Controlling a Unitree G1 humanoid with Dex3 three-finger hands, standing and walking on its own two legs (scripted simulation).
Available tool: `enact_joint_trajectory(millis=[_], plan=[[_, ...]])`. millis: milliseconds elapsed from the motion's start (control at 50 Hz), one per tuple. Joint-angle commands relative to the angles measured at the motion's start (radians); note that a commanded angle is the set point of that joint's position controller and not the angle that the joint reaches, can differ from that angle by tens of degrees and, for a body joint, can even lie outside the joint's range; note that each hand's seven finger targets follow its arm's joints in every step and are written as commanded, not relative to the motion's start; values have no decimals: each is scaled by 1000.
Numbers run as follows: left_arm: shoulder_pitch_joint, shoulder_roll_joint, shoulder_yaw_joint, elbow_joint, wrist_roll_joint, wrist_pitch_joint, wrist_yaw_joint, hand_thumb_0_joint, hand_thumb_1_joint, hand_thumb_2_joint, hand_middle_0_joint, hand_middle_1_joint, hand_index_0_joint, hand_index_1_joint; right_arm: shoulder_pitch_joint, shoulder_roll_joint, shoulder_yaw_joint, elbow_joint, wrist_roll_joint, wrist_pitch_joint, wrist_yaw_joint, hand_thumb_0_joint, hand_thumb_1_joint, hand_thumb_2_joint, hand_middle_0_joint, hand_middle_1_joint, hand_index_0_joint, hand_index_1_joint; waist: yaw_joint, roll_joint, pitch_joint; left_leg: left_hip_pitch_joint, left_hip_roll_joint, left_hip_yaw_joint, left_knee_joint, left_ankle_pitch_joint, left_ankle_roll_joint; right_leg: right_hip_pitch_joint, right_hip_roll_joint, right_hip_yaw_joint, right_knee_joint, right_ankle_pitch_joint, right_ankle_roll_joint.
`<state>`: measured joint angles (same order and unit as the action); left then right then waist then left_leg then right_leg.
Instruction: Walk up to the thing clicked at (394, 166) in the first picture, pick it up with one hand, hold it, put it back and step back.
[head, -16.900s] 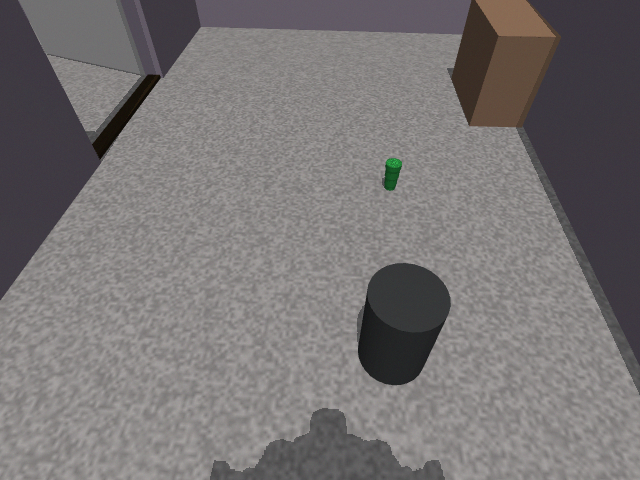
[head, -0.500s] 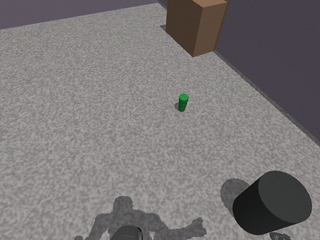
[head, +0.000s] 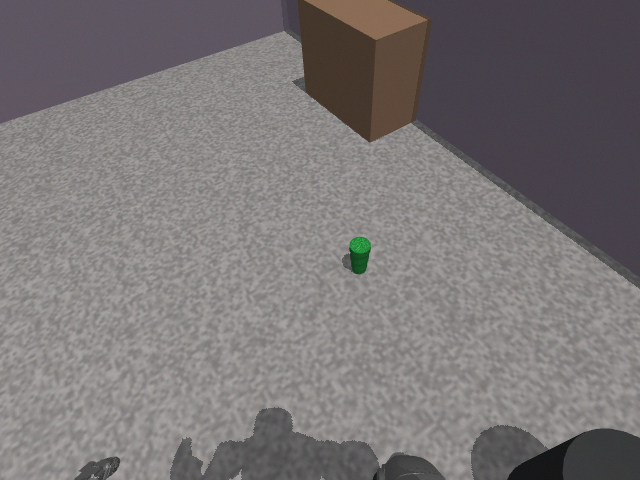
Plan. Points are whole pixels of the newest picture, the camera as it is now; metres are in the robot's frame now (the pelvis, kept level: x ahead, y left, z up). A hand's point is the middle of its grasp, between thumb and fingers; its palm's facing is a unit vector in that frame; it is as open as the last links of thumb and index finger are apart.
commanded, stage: walk up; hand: right
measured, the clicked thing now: (359, 257) +0.90 -0.13 -0.68
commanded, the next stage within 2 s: none
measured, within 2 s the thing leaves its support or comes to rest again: neither
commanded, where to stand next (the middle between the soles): +0.55 +0.05 m, yaw -1 degrees
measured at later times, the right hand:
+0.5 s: hand (466, 357) +0.29 -0.21 -0.10, palm faces -0.01 +0.91 -0.42, open 7.4 cm
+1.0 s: hand (466, 326) +0.36 -0.24 -0.15, palm faces +0.04 +0.94 -0.35, open 7.4 cm
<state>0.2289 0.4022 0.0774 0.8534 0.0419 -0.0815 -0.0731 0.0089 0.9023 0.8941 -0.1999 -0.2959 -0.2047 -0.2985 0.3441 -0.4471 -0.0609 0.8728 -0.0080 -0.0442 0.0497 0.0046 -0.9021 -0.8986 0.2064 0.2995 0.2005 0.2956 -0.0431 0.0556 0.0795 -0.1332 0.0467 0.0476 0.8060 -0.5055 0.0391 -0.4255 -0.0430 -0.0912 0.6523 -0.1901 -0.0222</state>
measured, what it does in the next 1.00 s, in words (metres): walks ahead: left foot, then right foot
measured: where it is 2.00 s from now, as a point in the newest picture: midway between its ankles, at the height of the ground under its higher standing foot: (317, 365)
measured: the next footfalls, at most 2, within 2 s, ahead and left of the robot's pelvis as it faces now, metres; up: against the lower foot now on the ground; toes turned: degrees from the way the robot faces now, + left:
left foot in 0.40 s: +0.31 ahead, +0.17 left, +0.00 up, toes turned +6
right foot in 0.94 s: +0.48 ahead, -0.08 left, +0.00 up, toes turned -6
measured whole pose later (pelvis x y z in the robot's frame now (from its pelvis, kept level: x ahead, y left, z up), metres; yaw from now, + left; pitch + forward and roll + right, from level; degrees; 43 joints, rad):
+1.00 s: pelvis +0.36 +0.04 +0.01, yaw -3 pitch -3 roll +0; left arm 0.27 0.41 0.06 0.85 0.03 -0.07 -0.07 0.01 0.90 0.89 -0.20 -0.30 -0.20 -0.30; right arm 0.37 -0.43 -0.06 0.86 -0.01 -0.04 0.03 0.00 -0.90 -0.90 0.21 0.30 0.20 0.30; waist -0.03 0.04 0.10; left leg -0.18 0.06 0.09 0.84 -0.47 0.03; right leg -0.38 -0.02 -0.06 0.63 -0.20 -0.03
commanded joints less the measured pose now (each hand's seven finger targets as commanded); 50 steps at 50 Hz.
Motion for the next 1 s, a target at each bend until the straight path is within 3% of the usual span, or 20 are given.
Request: enact_joint_trajectory(millis=[0,40,100,180,300,360,380,400,420,440,500,540,640,780,860,900,920,940,960,980], plan=[[189,338,105,-50,-40,-22,47,0,900,900,-200,-300,-200,-300,-1,-226,-35,-90,5,-28,-35,0,-900,-900,200,300,200,300,128,-180,-143,-567,-24,-160,460,17,26,527,-407,700,-368,-142,-252],[128,266,64,-69,-48,-28,56,0,900,900,-200,-300,-200,-300,10,-193,-38,-64,18,-30,-27,0,-900,-900,200,300,200,300,76,-136,-68,-456,0,-199,380,121,15,375,-289,381,-349,168,-162],[73,241,51,-79,-50,-36,52,0,900,900,-200,-300,-200,-300,75,-170,-39,-44,19,-15,-6,0,-900,-900,200,300,200,300,29,-189,-58,-364,23,-124,276,190,-15,265,-225,186,-359,199,-158],[105,260,58,-93,-39,-38,51,0,900,900,-200,-300,-200,-300,-42,-149,-39,-83,5,-11,16,0,-900,-900,200,300,200,300,64,-205,-9,-416,62,-69,58,239,-49,284,-232,138,-386,169,-201],[68,276,61,-110,-38,-23,43,0,900,900,-200,-300,-200,-300,-81,-134,-55,-77,-6,-24,29,0,-900,-900,200,300,200,300,50,-213,-36,-201,30,14,-178,359,-17,209,-208,97,-297,59,-165],[77,223,40,-121,-36,-11,46,0,900,900,-200,-300,-200,-300,84,-191,-86,-17,-9,-41,12,0,-900,-900,200,300,200,300,-43,-22,-126,104,3,-13,-257,305,9,94,-154,67,15,-4,-111],[146,147,14,-118,-40,-10,43,0,900,900,-200,-300,-200,-300,156,-252,-110,-5,-15,-53,-2,0,-900,-900,200,300,200,300,-68,211,-173,184,109,-172,-398,92,21,7,-49,-20,282,-106,-72],[198,111,-5,-118,-43,0,41,0,900,900,-200,-300,-200,-300,133,-314,-115,-38,-13,-64,-13,0,-900,-900,200,300,200,300,-39,289,-131,201,316,-576,-537,-44,72,-170,66,43,460,-329,-19],[155,218,23,-99,-39,12,52,0,900,900,-200,-300,-200,-300,107,-333,-113,-45,-1,-57,-14,0,-900,-900,200,300,200,300,-54,186,-84,138,380,-703,-602,-95,146,-202,44,107,534,-324,-14],[135,248,31,-83,-39,15,56,0,900,900,-200,-300,-200,-300,66,-317,-106,-60,8,-54,-16,0,-900,-900,200,300,200,300,-38,146,-31,60,371,-674,-602,-51,157,-207,4,144,554,-286,-12],[179,221,26,-22,-63,27,44,0,900,900,-200,-300,-200,-300,-49,-227,-80,-74,17,-58,-28,0,-900,-900,200,300,200,300,39,111,30,-67,212,-311,-595,151,43,-122,-28,200,454,-124,-12],[201,207,27,-8,-52,36,33,0,900,900,-200,-300,-200,-300,-52,-212,-75,-81,9,-66,-27,0,-900,-900,200,300,200,300,40,124,7,-92,182,-216,-602,235,65,-73,-8,178,419,-64,-3],[122,207,40,-32,-34,42,16,0,900,900,-200,-300,-200,-300,-35,-208,-79,-105,-2,-74,-28,0,-900,-900,200,300,200,300,21,53,28,-41,215,-170,-660,107,116,-157,-16,201,256,4,36],[4,181,32,-74,-18,24,4,0,900,900,-200,-300,-200,-300,17,-220,-90,-103,-5,-62,-25,0,-900,-900,200,300,200,300,-26,49,24,51,234,-103,-567,211,142,-123,-45,121,-7,16,19],[9,180,32,-72,-17,11,3,0,900,900,-200,-300,-200,-300,5,-230,-79,-107,-3,-52,-25,0,-900,-900,200,300,200,300,2,44,9,-17,231,-68,-464,337,151,31,-24,40,-74,-6,-11],[126,209,47,-33,-16,-1,15,0,900,900,-200,-300,-200,-300,11,-199,-58,-114,-5,-43,-23,0,-900,-900,200,300,200,300,74,-60,-54,-121,176,-11,-238,470,114,280,29,22,-138,-13,-33],[233,259,65,-13,-11,-9,29,0,900,900,-200,-300,-200,-300,52,-151,-39,-116,1,-41,-23,0,-900,-900,200,300,200,300,116,-222,-140,-197,99,55,31,487,71,449,-26,139,-213,-127,-80],[271,348,89,-30,-1,-12,42,0,900,900,-200,-300,-200,-300,93,-68,-18,-126,10,-38,-20,0,-900,-900,200,300,200,300,114,-436,-179,-462,-32,64,269,77,1,601,-269,558,-269,-176,-163],[246,365,91,-57,-28,-12,48,0,900,900,-200,-300,-200,-300,91,-154,-39,-99,9,-23,-33,0,-900,-900,200,300,200,300,118,-280,-171,-508,-57,-19,349,-64,9,544,-384,777,-383,-287,-250],[223,359,95,-54,-46,-6,47,0,900,900,-200,-300,-200,-300,49,-208,-47,-91,2,-16,-39,0,-900,-900,200,300,200,300,118,-228,-111,-514,-2,-88,399,-48,16,469,-395,768,-385,-274,-281]])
